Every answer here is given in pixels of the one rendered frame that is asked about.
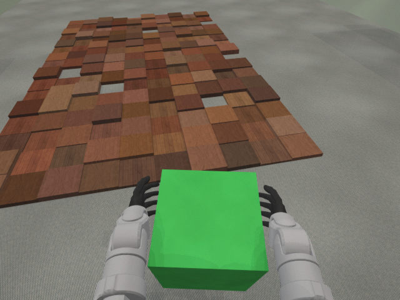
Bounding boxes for left robot hand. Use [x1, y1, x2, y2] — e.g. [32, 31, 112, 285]
[129, 176, 159, 216]

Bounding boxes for robot right forearm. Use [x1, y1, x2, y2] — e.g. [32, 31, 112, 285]
[268, 212, 334, 300]

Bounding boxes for robot left forearm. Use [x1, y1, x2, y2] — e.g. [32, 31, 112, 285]
[93, 205, 150, 300]

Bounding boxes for right robot hand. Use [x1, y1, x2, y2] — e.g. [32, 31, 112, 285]
[259, 185, 287, 227]

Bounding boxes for carton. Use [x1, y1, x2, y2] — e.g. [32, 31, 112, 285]
[147, 169, 269, 291]

